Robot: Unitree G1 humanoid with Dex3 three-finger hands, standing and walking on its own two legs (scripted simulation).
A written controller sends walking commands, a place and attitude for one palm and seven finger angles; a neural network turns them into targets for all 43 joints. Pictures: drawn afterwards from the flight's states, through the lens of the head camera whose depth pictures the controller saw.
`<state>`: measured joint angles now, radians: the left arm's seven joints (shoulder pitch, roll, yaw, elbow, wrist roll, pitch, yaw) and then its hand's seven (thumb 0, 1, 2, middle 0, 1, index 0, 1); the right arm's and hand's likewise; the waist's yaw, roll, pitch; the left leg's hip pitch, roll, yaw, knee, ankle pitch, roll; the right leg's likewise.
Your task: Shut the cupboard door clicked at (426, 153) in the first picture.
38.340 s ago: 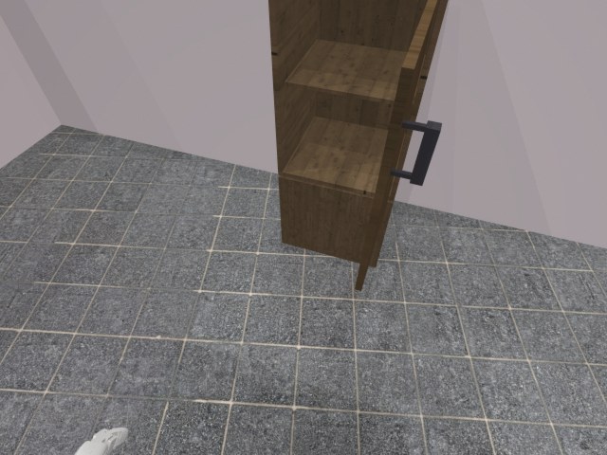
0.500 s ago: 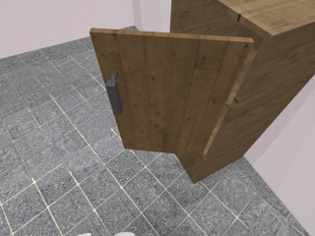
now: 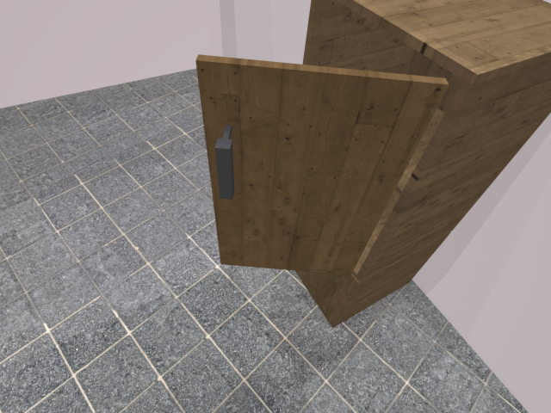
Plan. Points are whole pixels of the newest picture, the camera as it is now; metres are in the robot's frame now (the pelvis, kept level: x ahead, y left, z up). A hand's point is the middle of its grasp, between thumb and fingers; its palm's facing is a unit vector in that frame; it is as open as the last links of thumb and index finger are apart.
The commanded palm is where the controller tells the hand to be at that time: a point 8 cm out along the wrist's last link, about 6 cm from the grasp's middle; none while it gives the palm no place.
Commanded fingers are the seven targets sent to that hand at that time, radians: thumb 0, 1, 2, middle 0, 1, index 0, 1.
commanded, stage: come to a stop and stand still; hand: left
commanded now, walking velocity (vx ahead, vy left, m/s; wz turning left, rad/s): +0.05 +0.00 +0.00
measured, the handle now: (227, 162) +0.50 +0.12 +0.06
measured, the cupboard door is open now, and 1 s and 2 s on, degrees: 57 57 57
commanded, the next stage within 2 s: look again from close up in 0.48 s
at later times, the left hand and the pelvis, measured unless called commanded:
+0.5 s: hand out of the picture +0.00 +0.12 -0.18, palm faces +0.03 -0.99 -0.16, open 7.3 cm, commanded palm none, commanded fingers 0.00 0.90 0.90 -0.20 -0.30 -0.20 -0.30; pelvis +0.00 -0.05 +0.00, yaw +1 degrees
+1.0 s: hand out of the picture +0.01 +0.17 -0.18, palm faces +0.00 -0.97 -0.23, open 7.4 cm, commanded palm none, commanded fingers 0.00 0.90 0.90 -0.20 -0.30 -0.20 -0.30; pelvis +0.01 -0.02 -0.01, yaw -1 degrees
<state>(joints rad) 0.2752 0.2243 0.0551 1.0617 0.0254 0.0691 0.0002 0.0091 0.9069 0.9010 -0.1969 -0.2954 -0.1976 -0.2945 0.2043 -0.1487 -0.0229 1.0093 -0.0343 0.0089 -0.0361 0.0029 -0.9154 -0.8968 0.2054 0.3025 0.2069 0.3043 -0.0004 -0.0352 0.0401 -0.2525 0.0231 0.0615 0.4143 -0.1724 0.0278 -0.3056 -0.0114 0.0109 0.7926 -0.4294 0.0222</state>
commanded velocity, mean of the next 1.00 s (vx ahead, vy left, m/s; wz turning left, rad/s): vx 0.00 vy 0.00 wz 0.00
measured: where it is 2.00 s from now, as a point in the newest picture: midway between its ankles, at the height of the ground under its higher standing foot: outside the picture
